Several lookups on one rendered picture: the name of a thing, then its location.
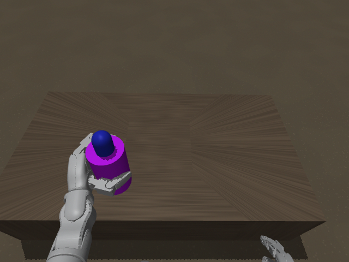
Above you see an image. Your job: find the left robot hand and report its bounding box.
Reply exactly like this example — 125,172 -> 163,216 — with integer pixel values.
67,133 -> 132,197

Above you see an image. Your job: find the bottle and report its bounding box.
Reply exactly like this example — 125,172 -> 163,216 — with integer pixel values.
86,130 -> 132,195

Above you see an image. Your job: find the right robot hand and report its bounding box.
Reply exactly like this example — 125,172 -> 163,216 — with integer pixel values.
260,235 -> 294,262

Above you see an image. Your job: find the left robot arm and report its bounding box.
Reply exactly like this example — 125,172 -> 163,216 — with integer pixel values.
46,189 -> 97,262

